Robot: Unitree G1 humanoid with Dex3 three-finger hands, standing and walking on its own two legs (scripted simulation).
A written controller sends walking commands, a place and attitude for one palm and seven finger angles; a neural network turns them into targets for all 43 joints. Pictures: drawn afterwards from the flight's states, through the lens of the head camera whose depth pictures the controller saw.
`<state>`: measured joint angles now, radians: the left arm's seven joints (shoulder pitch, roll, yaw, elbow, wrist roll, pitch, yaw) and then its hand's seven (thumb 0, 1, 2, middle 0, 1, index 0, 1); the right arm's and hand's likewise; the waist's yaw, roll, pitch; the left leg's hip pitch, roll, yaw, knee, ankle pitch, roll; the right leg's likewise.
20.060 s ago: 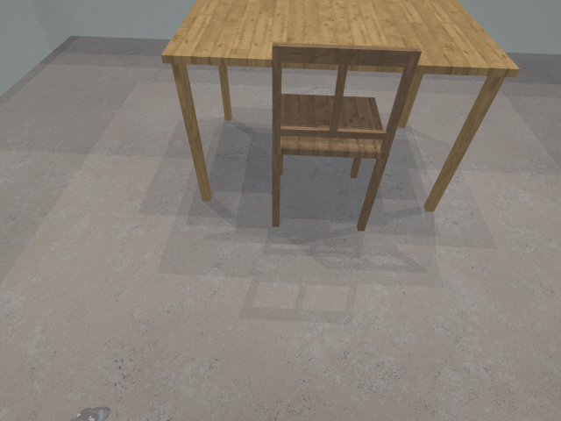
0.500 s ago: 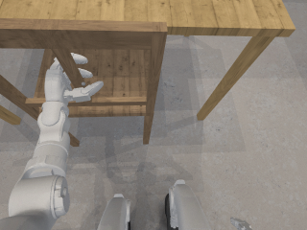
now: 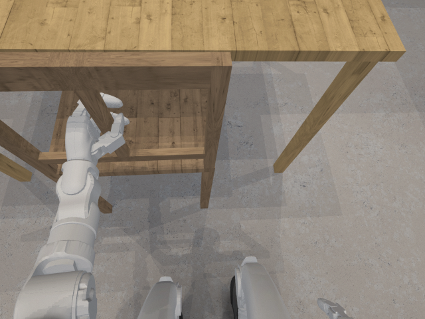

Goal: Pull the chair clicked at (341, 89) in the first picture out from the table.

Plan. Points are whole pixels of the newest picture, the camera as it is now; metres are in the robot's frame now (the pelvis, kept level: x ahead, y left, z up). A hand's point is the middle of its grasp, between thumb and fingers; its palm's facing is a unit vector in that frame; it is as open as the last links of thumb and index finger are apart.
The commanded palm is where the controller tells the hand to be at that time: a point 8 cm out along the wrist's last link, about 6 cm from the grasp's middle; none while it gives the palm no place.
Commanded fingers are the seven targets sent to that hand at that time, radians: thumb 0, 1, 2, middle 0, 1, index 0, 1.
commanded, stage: hook a spindle and tug to test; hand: left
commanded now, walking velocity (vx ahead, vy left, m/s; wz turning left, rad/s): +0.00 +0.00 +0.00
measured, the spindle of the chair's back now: (107, 126) +0.47 +0.19 +0.00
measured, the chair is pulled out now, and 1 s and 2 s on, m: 0.01 0.08 0.19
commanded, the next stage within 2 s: step backward, pulling the chair out in 0.30 s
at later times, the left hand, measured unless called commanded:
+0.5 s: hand (119, 150) +0.41 +0.16 +0.02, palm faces +0.03 -0.99 -0.12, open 5.5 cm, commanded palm +0.38 +0.20 +0.02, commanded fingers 0.00 0.90 0.90 -0.50 -1.45 -0.50 -1.45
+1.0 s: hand (126, 165) +0.38 +0.14 +0.03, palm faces +0.02 -0.99 -0.14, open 5.4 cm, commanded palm +0.36 +0.18 +0.03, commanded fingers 0.00 0.90 0.90 -0.50 -1.45 -0.50 -1.45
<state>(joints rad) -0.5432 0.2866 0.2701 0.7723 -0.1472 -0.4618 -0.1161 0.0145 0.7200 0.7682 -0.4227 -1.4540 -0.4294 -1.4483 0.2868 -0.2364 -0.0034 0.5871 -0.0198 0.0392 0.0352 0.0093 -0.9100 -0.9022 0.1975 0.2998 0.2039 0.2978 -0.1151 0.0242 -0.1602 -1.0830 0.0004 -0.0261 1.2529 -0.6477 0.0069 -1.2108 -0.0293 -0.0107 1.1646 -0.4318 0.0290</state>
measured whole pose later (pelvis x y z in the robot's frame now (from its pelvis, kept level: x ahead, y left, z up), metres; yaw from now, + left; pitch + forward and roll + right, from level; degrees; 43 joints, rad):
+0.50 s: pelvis +0.01 +0.00 +0.03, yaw +1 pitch +22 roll -1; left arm -0.38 0.24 0.14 0.56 -0.08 -0.30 -0.02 0.00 0.67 0.76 -0.45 -1.43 -0.44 -1.45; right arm 0.21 -0.21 -0.01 0.55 0.02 0.07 -0.04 0.01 -0.91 -0.90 0.20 0.30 0.20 0.30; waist -0.07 0.01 -0.06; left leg -0.88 -0.01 -0.02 1.12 -0.61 0.02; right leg -1.02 -0.05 -0.01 1.07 -0.43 0.04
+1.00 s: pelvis +0.01 +0.01 +0.10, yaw -3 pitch +10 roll -1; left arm -0.41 0.21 0.12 0.95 -0.06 -0.26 0.07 0.04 0.67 0.73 -0.33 -1.17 -0.50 -1.45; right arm 0.30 -0.22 -0.02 0.65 0.02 0.11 -0.09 0.01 -0.91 -0.90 0.20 0.30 0.20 0.30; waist -0.08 0.00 0.04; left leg -0.41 0.02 0.06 0.63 -0.39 0.01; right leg -0.56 -0.03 -0.02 0.57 -0.18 0.02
